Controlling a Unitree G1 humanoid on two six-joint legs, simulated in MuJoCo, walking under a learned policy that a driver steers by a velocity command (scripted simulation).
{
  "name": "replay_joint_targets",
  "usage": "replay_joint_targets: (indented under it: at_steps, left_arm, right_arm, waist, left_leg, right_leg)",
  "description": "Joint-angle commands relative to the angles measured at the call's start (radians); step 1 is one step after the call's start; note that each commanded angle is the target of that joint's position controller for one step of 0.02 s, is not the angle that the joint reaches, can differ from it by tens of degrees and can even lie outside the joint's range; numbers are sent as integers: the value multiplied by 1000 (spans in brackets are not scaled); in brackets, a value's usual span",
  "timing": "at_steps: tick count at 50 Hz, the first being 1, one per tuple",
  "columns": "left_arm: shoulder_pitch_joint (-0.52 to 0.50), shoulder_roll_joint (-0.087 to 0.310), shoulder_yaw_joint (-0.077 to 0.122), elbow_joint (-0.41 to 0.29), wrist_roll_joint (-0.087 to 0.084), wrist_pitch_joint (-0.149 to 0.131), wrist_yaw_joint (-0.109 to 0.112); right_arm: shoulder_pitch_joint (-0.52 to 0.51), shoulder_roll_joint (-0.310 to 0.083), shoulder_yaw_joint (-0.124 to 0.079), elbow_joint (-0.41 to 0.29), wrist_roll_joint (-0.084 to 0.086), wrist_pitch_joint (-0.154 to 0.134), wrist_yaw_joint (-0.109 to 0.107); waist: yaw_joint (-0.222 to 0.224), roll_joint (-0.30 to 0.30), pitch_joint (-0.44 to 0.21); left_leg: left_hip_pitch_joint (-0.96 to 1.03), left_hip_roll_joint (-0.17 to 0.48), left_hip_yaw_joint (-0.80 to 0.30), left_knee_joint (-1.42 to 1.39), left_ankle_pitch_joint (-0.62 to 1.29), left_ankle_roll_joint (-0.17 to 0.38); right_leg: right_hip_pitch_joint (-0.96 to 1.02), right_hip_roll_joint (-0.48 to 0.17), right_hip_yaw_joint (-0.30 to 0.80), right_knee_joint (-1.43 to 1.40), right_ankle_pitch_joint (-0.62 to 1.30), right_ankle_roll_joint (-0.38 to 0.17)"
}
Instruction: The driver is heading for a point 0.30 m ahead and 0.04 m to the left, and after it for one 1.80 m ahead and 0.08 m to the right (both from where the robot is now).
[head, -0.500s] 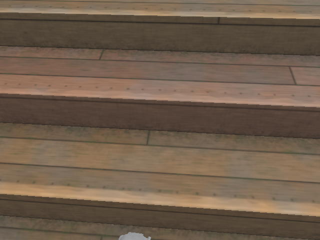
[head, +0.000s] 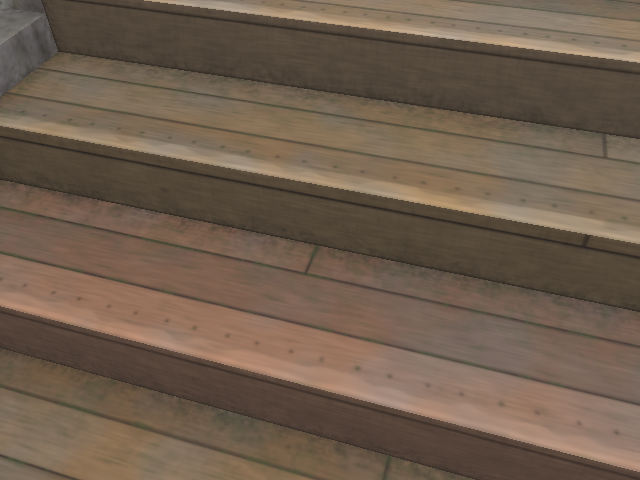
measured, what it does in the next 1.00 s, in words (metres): climbs: right foot 0.16 m higher, then left foot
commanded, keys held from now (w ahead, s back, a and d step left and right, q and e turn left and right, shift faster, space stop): w+q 0.10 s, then q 0.24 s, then e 0.66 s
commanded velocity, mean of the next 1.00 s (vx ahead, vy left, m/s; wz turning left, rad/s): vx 0.17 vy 0.00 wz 0.06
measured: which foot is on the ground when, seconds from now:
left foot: down 0.00-0.24, up 0.26-0.64, down 0.66-1.00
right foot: up 0.00-0.20, down 0.22-0.68, up 0.70-1.00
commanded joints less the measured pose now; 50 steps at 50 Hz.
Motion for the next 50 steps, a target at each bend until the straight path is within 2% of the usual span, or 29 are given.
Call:
replay_joint_targets:
  at_steps: [1, 4, 6, 8, 9, 11, 12, 13, 14, 15, 16, 17, 19, 21, 24, 25, 26, 27, 28, 30, 33, 34, 35, 36, 38, 40, 41, 46, 50]
  left_arm:
    - [-35, -50, -38, -42, -12, 2, 5]
    - [-248, -22, -46, -147, 8, 10, 30]
    - [-411, -24, -46, -233, 7, 46, 51]
    - [-414, -40, -37, -260, 12, 52, 46]
    - [-375, -24, -33, -267, 5, 54, 39]
    - [-184, 90, 19, -227, -28, 46, 56]
    - [51, 115, 26, -168, -40, 32, 70]
    - [287, 158, 40, -118, 10, 33, 81]
    - [313, 176, 46, -123, 70, 31, 79]
    - [217, 198, 61, -94, 42, -8, 86]
    - [108, 133, 57, -56, 6, -23, 84]
    - [59, -10, 24, -16, -12, -27, 79]
    - [-24, -160, -6, 18, -32, -31, 95]
    - [-55, -115, 13, 30, -24, -40, 107]
    - [-89, -19, 30, 22, 1, -37, 68]
    - [146, 18, 57, 133, -60, -45, 110]
    - [186, -4, 47, 147, -75, -46, 137]
    - [-133, 2, 28, -10, -14, -57, 57]
    - [-107, 91, 59, -25, -9, -59, 40]
    - [-140, 139, 71, -67, -1, -66, 35]
    - [10, 128, 87, -31, -29, -56, 37]
    - [102, 40, 69, -22, -30, -49, 46]
    - [224, -88, 28, -55, -34, -68, 60]
    - [142, 47, 64, -58, -34, -67, 49]
    - [128, 79, 78, -31, -34, -31, 62]
    - [107, 85, 86, -60, -3, -29, 55]
    - [96, 85, 89, -78, -10, -27, 39]
    - [44, 108, 94, -114, -13, -22, 10]
    - [45, 81, 66, -168, -9, -13, 2]
  right_arm:
    - [18, -33, 6, -37, -44, -37, -10]
    - [144, -57, 14, -8, -49, -34, 18]
    - [87, -63, 21, -62, 8, -38, 38]
    - [33, -98, 20, -154, 64, -79, 38]
    - [20, -186, -5, -180, 78, -94, 29]
    - [-27, -266, -63, -208, 89, -96, 33]
    - [37, -159, -57, -227, 52, -102, 34]
    - [59, -64, -40, -262, 19, -84, 39]
    - [-70, -115, -79, -223, 73, -45, 40]
    - [-100, -118, -91, -240, 89, -33, 32]
    - [-93, -98, -87, -231, 89, -22, 3]
    - [-115, -68, -71, -225, 56, -24, -13]
    - [-207, 10, -37, -267, 29, -5, -21]
    - [-175, 2, -25, -230, 48, -1, 6]
    - [-253, -92, -34, -259, 29, -13, 30]
    - [-198, -15, -22, -346, 34, 19, -35]
    - [-223, -28, -9, -336, 53, 27, -54]
    - [-324, -85, -17, -296, 22, 20, 13]
    - [-378, -142, -44, -333, 28, 12, 31]
    - [-371, -182, -71, -358, 20, -14, 2]
    - [-340, -218, -107, -364, 68, -44, -61]
    - [-288, -264, -125, -355, 57, -56, -84]
    - [-257, -335, -142, -401, 64, -70, -97]
    - [-218, -304, -150, -400, 22, -82, -114]
    - [-383, -223, -129, -422, 23, -67, -115]
    - [-465, -149, -104, -466, 57, -47, -112]
    - [-475, -128, -93, -487, 44, -42, -112]
    - [-428, -182, -106, -536, 54, -59, -118]
    - [-419, -239, -127, -517, 45, -67, -109]
  waist:
    - [8, 75, 89]
    - [-58, 60, 91]
    - [-53, 91, 96]
    - [-7, 140, 69]
    - [27, 183, 32]
    - [97, 197, -35]
    - [107, -9, -347]
    - [175, -300, -523]
    - [248, -312, -302]
    - [171, -142, -63]
    - [85, -83, 6]
    - [46, 48, -6]
    - [-37, 64, 23]
    - [-44, -28, -22]
    - [-54, 40, -37]
    - [-126, -15, 147]
    - [-86, -10, 134]
    - [-54, 43, -54]
    - [-25, -32, -8]
    - [-53, -44, 26]
    - [-27, -63, -1]
    - [-18, 29, -69]
    - [15, 346, -225]
    - [-68, 286, -133]
    - [-10, 84, -70]
    - [33, 69, -24]
    - [40, 53, -44]
    - [3, 95, -22]
    - [-8, 104, -12]
  left_leg:
    - [-52, 189, -308, -310, 60, 117]
    - [10, 178, -344, -342, 32, 123]
    - [-122, 229, -383, -458, 228, 164]
    - [-163, 272, -369, -467, 838, 171]
    - [-33, 312, -381, -448, 1217, 164]
    - [243, 309, -327, -244, 1662, 89]
    - [48, 228, -286, 102, 1546, 9]
    - [-320, 48, -274, 420, 564, -55]
    - [-444, 17, -308, 968, 129, -73]
    - [-527, 77, -275, 1086, 219, -63]
    - [-536, 121, -214, 1144, 224, -39]
    - [-531, 154, -180, 1124, 191, -4]
    - [-478, 222, -168, 892, 53, 1]
    - [-467, 191, -140, 941, 66, -20]
    - [-432, 231, -107, 766, 224, -78]
    - [-396, 234, 13, 600, 290, -88]
    - [-284, 276, 1, 371, 266, -94]
    - [-106, 248, 45, 363, 69, -162]
    - [-45, 204, 78, 355, 42, -183]
    - [-67, 220, -13, 228, 142, -147]
    - [111, 179, 35, -177, 235, -70]
    - [279, 310, -97, -203, 579, 54]
    - [576, 605, -430, -269, 846, 378]
    - [497, 646, -630, -371, 605, 386]
    - [285, 531, -404, -389, 265, 198]
    - [150, 451, -200, -431, 282, 129]
    - [144, 433, -142, -431, 341, 128]
    - [221, 426, -14, -447, 256, 116]
    - [262, 488, -7, -405, 309, 133]
  right_leg:
    - [-159, 9, -122, 238, -111, 7]
    - [-160, -39, -184, -62, -41, 55]
    - [86, -56, -282, -359, -205, 127]
    - [446, 22, -388, -585, -304, 167]
    - [522, 78, -398, -679, -262, 180]
    - [655, 135, -336, -1009, -215, 141]
    - [1131, -53, -33, -988, 251, -45]
    - [1462, -338, 545, -1317, 270, -284]
    - [1170, -417, 811, -1521, -109, -278]
    - [938, -367, 657, -1545, -342, -184]
    - [800, -371, 439, -1510, -268, -152]
    - [766, -353, 257, -1473, -163, -114]
    - [680, -220, 17, -1509, -73, -32]
    - [678, -155, -75, -1549, 42, -15]
    - [665, -115, -169, -1609, 9, -1]
    - [644, -168, -162, -1669, 10, -20]
    - [665, -139, -184, -1712, 22, -1]
    - [586, -65, -267, -1711, -130, 51]
    - [564, -68, -235, -1722, -243, 33]
    - [695, -157, -133, -1654, -74, 13]
    - [848, -198, -39, -1489, 1, -6]
    - [800, -130, -77, -1325, -167, 80]
    - [477, 45, -237, -1044, -573, 204]
    - [332, 63, -113, -711, -586, 252]
    - [305, 28, 3, -482, -328, 238]
    - [398, 23, -51, -497, -251, 228]
    - [428, 20, -72, -481, -232, 239]
    - [504, -16, -154, -784, -254, 307]
    - [610, -58, -175, -1079, -367, 250]
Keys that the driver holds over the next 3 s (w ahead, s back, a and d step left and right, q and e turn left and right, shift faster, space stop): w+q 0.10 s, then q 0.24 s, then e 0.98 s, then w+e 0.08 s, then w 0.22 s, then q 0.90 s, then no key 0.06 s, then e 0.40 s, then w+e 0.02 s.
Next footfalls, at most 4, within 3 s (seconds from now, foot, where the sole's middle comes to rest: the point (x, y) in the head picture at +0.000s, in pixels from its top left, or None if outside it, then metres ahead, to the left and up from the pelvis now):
0.22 right None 0.35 -0.12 -0.59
0.66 left None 0.37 0.13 -0.59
1.10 right None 0.32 -0.12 -0.58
1.62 left None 0.41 0.09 -0.59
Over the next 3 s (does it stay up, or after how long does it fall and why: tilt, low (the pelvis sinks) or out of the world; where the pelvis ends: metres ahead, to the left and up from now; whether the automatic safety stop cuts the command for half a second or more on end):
stays up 0.66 -0.02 0.34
